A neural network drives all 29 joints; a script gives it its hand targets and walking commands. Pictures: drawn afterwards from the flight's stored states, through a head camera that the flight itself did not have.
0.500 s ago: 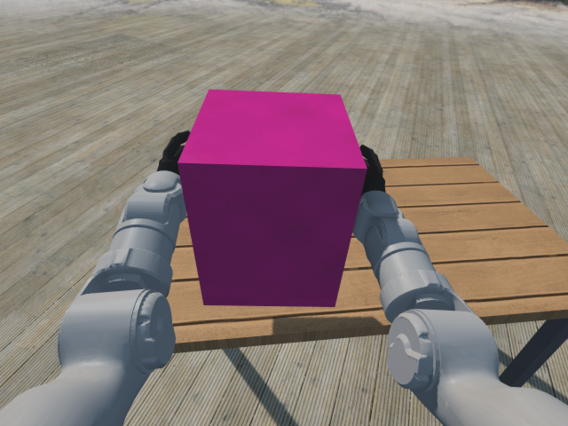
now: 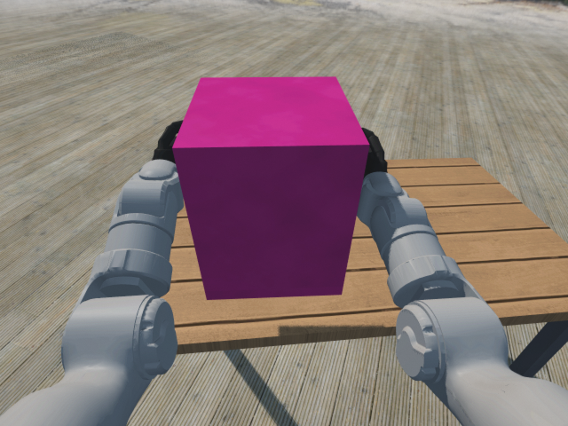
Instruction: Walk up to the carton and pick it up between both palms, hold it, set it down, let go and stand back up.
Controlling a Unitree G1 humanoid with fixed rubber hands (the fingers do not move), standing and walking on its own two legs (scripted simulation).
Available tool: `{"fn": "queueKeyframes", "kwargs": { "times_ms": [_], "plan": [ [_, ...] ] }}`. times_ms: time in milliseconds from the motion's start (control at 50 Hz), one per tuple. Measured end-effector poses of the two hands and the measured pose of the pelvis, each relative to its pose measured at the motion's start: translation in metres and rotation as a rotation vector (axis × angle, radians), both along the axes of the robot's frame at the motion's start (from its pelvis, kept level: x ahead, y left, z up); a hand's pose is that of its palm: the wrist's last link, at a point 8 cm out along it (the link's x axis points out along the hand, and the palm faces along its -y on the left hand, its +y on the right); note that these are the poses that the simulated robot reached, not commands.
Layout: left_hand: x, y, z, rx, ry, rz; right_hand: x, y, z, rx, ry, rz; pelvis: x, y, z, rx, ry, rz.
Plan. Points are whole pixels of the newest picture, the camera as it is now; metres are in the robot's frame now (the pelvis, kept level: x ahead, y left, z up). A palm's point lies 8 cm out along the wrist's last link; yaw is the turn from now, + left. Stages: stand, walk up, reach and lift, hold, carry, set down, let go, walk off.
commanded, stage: reach and lift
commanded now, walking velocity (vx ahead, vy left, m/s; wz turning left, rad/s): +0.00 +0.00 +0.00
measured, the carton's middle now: (271, 187) +0.40 +0.02 +0.19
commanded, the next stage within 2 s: hold in 0.66 s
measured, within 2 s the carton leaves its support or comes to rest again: neither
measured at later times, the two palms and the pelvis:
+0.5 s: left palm (165, 167) +0.39 +0.17 +0.23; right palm (373, 171) +0.40 -0.12 +0.23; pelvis +0.00 +0.00 +0.00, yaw +0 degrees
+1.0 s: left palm (161, 159) +0.38 +0.17 +0.25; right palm (378, 162) +0.39 -0.12 +0.25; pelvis +0.00 +0.00 +0.00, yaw +0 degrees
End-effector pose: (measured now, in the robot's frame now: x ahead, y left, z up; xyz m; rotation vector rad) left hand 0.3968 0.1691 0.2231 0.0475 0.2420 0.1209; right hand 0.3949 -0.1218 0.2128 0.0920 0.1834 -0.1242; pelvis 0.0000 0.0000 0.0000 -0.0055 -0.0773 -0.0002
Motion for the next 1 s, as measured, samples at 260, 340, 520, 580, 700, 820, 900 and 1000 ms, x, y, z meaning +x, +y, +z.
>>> {"fn": "queueKeyframes", "kwargs": {
  "times_ms": [260, 340, 520, 580, 700, 820, 900, 1000],
  "plan": [
    [-0.001, 0.000, 0.004, 0.004, 0.004, 0.004, 0.001, 0.000, 0.006, 0.008, 0.004, 0.005, 0.001, 0.000, 0.000, 0.000, 0.001, 0.000],
    [-0.001, -0.001, 0.009, 0.004, -0.009, 0.005, 0.001, -0.001, 0.012, 0.009, -0.009, 0.005, 0.001, 0.000, 0.000, 0.000, 0.001, 0.000],
    [-0.002, 0.000, 0.009, 0.003, 0.002, 0.008, 0.002, 0.000, 0.015, 0.009, 0.001, 0.009, 0.001, 0.000, 0.000, 0.000, 0.001, 0.000],
    [-0.002, 0.000, 0.010, 0.002, 0.001, 0.009, 0.002, -0.001, 0.017, 0.006, 0.000, 0.009, 0.001, 0.000, 0.000, 0.000, 0.002, 0.000],
    [-0.004, -0.001, 0.015, 0.001, -0.009, 0.010, 0.001, -0.001, 0.023, 0.004, -0.009, 0.012, 0.001, 0.000, 0.000, 0.000, 0.001, 0.000],
    [-0.007, 0.000, 0.021, 0.000, -0.016, 0.013, -0.001, -0.001, 0.029, 0.011, -0.015, 0.016, 0.000, 0.000, 0.000, -0.001, 0.000, 0.000],
    [-0.009, 0.000, 0.022, -0.002, -0.010, 0.015, -0.004, 0.000, 0.030, 0.007, -0.010, 0.017, -0.001, 0.001, 0.000, -0.001, -0.001, 0.000],
    [-0.012, 0.000, 0.026, 0.001, -0.018, 0.015, -0.006, 0.000, 0.034, 0.007, -0.017, 0.018, -0.002, 0.001, 0.000, -0.001, -0.003, 0.000]
  ]
}}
